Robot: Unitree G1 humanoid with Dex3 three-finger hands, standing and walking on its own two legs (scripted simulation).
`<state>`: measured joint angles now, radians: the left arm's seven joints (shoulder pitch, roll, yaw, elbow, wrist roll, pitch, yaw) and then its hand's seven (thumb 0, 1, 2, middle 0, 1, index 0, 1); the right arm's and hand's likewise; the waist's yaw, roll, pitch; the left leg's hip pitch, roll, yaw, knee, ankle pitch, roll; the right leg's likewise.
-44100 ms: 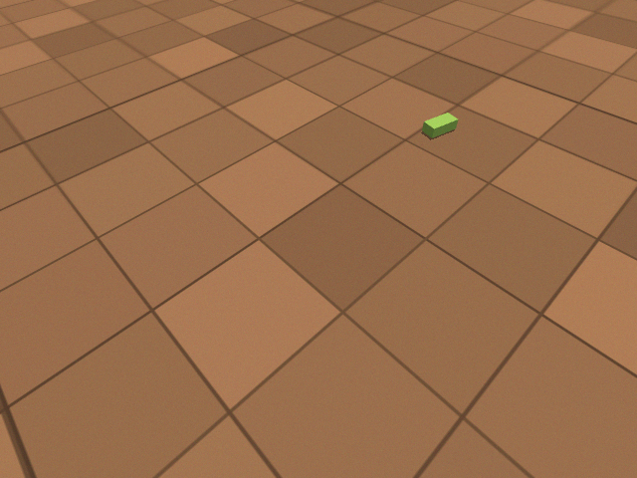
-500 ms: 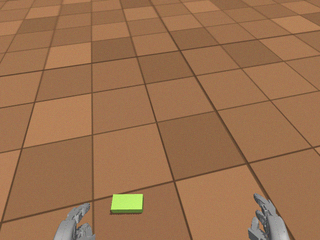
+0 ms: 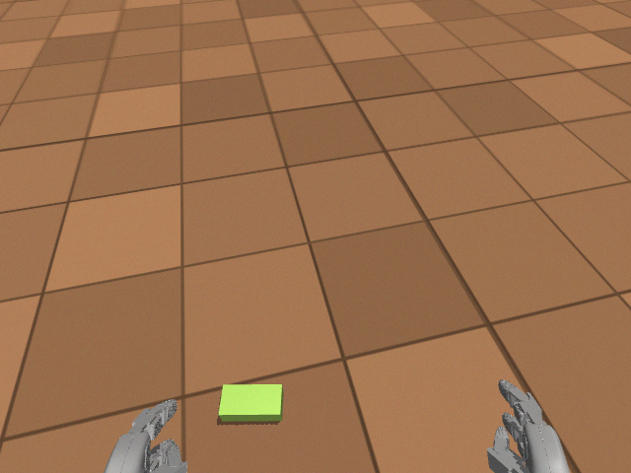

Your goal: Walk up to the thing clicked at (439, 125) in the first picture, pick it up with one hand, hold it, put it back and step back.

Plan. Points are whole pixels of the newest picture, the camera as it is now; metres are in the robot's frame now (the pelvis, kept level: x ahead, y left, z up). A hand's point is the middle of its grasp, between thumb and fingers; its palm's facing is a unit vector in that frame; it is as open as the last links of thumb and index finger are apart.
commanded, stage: home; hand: left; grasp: from above
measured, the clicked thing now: (252, 402) +0.45 +0.21 -0.68
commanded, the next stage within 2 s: stand in 0.62 s
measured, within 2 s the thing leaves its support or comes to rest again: neither
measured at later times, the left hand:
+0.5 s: hand out of the picture +0.16 +0.18 -0.04, palm faces +0.06 -0.98 -0.20, open 7.4 cm
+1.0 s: hand out of the picture +0.10 +0.25 -0.11, palm faces +0.05 -0.94 -0.33, open 7.4 cm
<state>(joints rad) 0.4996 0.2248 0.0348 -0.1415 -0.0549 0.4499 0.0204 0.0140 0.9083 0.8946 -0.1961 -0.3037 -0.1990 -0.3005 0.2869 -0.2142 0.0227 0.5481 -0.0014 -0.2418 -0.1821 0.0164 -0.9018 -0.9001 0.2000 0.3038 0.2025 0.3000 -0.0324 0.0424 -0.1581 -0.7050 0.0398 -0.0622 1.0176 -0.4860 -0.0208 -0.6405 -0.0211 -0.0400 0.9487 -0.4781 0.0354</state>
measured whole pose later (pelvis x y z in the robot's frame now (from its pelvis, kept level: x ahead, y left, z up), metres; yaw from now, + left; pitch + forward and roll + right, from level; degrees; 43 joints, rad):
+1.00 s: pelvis -0.01 +0.01 +0.03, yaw +1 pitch +0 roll +0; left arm 0.22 0.30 0.05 0.71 0.04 0.06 0.04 0.01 0.91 0.89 -0.20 -0.30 -0.20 -0.30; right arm 0.18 -0.29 -0.05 0.88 -0.06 -0.03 0.00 0.01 -0.90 -0.90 0.20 0.30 0.20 0.30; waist 0.03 -0.02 0.03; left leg -0.41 -0.01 -0.02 0.79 -0.38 0.01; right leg -0.37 -0.07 -0.01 0.76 -0.40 0.05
